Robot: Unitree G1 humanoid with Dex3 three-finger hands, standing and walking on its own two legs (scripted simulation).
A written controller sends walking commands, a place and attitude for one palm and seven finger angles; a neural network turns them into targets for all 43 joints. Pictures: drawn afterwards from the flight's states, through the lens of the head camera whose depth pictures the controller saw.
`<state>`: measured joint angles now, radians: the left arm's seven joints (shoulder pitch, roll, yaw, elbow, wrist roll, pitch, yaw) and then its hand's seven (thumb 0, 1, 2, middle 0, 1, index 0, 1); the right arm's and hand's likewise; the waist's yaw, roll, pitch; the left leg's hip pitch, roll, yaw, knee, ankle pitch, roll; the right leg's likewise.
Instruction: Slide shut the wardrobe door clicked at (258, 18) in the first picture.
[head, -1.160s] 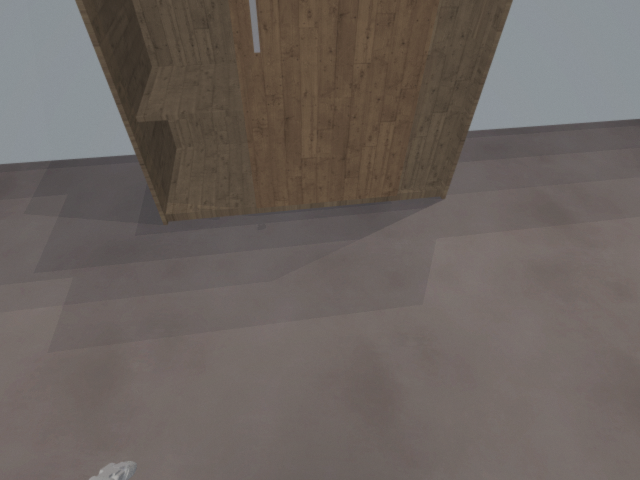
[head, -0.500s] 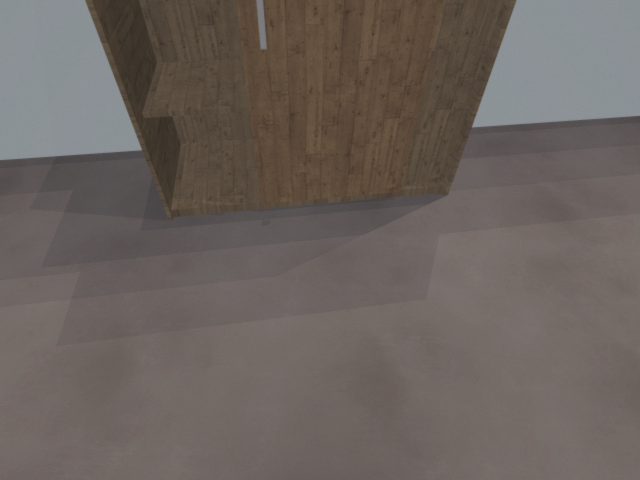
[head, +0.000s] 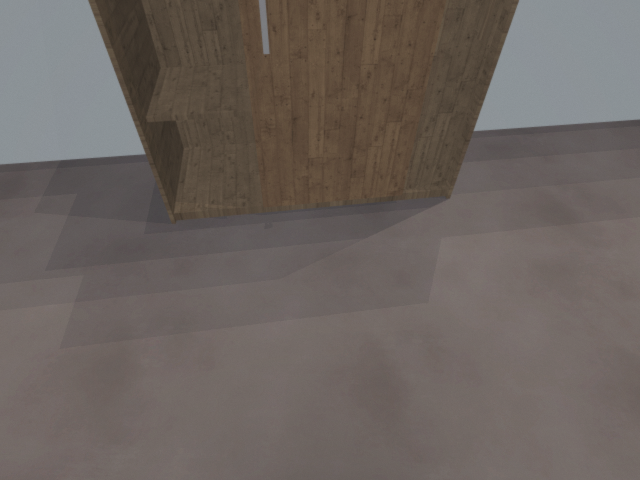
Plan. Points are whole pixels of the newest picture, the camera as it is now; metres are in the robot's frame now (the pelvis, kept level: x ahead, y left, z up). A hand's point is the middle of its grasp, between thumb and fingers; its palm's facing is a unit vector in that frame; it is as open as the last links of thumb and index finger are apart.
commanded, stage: look at it before walking up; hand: right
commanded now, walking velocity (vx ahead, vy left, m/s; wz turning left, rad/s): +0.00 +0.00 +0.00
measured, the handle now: out of the picture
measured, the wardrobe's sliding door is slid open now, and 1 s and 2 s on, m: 0.40 0.40 0.40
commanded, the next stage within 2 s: walk to a spot facing it in 0.28 s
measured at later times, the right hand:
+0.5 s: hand out of the picture +0.07 -0.24 -0.16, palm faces -0.03 +0.95 -0.32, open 7.4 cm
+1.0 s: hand (412, 456) +0.21 -0.13 -0.18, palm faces -0.19 +0.96 -0.21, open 7.4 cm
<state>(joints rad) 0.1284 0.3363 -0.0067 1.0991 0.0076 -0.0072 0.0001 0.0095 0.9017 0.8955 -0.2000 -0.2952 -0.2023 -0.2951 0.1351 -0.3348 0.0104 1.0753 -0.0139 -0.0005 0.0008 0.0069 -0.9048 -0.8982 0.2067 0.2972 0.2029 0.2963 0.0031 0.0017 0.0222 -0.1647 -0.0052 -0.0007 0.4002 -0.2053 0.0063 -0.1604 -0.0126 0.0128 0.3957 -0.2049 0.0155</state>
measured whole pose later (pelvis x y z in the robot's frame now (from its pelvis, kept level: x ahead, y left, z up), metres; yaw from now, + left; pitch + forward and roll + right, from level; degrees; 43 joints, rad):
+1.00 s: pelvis +0.13 +0.06 -0.01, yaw +13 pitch -1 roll +1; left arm 0.28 0.22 0.04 1.09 0.02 -0.01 -0.01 0.02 0.91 0.90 -0.20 -0.29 -0.20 -0.29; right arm 0.29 -0.20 -0.04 0.99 -0.02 -0.05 0.01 0.00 -0.91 -0.90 0.20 0.30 0.20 0.30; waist -0.01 -0.01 0.05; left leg -0.26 -0.03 0.08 0.56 -0.29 0.05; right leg -0.46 -0.13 -0.08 1.17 -0.37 0.03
